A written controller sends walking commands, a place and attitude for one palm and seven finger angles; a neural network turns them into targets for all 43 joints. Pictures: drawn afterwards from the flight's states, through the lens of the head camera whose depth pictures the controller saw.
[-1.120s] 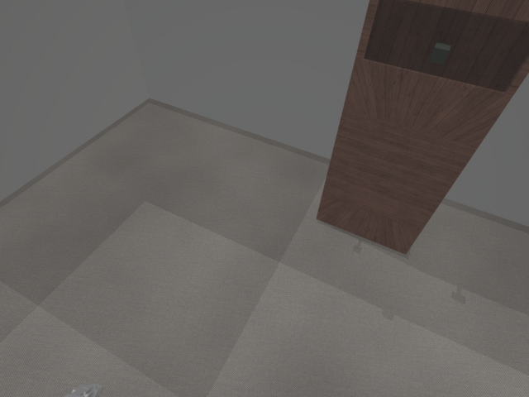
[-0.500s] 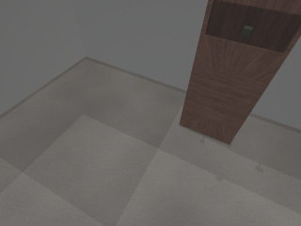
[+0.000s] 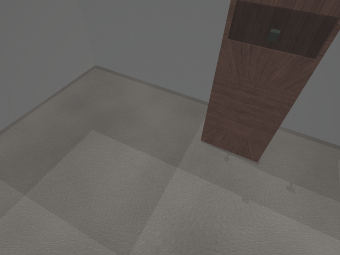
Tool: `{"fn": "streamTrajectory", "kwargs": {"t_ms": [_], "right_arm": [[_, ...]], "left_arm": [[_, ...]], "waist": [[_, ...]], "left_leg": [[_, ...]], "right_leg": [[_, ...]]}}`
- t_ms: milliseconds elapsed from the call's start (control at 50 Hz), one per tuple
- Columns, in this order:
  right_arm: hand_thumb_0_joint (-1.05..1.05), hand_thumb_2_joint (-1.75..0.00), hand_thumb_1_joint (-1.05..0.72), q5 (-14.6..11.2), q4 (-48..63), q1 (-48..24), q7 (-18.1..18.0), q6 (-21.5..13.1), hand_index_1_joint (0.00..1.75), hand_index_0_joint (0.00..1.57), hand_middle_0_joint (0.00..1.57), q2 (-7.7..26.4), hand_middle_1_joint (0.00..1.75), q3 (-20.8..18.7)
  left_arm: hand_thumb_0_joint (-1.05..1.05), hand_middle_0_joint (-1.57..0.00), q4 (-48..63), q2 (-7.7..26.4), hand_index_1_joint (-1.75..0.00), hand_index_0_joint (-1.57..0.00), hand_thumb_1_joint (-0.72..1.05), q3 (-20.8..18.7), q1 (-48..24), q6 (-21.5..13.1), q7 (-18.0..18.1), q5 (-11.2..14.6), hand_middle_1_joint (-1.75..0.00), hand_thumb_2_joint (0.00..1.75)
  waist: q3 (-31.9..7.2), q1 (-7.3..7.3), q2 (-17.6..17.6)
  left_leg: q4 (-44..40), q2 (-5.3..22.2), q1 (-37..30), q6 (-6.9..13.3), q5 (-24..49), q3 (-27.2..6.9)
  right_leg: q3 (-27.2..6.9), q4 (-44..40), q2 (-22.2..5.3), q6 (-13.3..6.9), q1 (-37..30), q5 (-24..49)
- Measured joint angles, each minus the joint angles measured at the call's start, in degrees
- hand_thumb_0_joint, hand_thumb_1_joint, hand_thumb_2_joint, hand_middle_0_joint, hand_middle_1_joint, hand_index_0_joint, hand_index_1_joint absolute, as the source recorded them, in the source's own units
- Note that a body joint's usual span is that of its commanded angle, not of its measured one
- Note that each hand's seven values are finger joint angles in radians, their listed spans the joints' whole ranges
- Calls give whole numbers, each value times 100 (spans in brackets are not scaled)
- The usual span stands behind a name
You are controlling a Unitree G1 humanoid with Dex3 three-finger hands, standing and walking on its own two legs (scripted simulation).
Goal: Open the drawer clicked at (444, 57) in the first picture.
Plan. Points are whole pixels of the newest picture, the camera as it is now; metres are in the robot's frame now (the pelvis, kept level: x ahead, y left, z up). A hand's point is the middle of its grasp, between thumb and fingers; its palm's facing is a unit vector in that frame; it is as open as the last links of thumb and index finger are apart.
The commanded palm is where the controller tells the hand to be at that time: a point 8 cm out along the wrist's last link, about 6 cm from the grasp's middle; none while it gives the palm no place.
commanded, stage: look at it before walking up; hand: left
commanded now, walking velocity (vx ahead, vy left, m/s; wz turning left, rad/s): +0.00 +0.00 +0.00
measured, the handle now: (274, 33) +0.94 -0.39 +0.12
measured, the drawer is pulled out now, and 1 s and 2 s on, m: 0.00 0.00 0.00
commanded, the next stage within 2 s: walk to a spot facing it in 0.32 s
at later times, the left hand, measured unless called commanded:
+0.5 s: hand out of the picture +0.08 +0.24 -0.16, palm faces -0.03 -0.94 -0.33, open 7.3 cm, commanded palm none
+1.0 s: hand out of the picture +0.06 +0.16 -0.17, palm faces -0.19 -0.95 -0.23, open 7.3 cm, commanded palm none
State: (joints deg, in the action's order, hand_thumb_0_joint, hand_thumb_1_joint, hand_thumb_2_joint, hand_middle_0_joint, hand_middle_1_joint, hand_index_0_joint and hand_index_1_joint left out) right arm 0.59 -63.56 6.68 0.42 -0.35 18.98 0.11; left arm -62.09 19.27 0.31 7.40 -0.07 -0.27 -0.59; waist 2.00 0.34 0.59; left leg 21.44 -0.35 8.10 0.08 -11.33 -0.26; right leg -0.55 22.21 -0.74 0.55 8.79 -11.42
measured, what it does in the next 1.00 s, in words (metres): lifts its left foot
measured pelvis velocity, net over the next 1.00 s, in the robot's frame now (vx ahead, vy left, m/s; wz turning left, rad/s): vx -0.02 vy -0.02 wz -0.25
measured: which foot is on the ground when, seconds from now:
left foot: down 0.00-0.80, up 0.82-1.00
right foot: down 0.00-1.00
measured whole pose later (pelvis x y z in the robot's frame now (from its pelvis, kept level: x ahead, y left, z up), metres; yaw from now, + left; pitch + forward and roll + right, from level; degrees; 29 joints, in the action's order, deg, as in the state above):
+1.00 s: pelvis -0.02 -0.02 -0.01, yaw -14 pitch +1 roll +1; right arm 0.8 -54.5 7.6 -0.8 3.2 13.1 -3.1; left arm -53.0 10.6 -2.3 15.1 2.5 -0.3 -1.0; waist 5.4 -1.4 -0.1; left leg 60.0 2.0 26.9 -3.3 -22.0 -0.2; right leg -4.3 29.8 4.0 -3.3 18.5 -11.8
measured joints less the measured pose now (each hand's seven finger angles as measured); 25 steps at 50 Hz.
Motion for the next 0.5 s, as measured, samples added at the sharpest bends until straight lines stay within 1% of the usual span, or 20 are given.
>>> {"fn": "streamTrajectory", "kwargs": {"t_ms": [440, 500], "right_arm": [[1, -89, -90, -10, -17, -52, -15, -3, 30, 20, 20, 16, 30, 10], [1, -89, -90, -2, 18, -83, -33, 4, 30, 20, 20, 11, 30, -2]], "left_arm": [[1, -21, -50, 39, -30, -21, 91, -10, 6, -2, 9, 1, -30, 89], [1, -21, -6, 33, -30, -21, 91, -29, 14, 24, 14, 1, -30, 89]], "waist": [[45, -19, 5], [47, -55, -2]], "left_leg": [[-95, 20, -84, -19, -16, -1], [-58, 41, -71, -26, -44, 49]], "right_leg": [[2, -79, 18, -17, -74, -22], [-47, -40, 40, -21, -37, -30]]}}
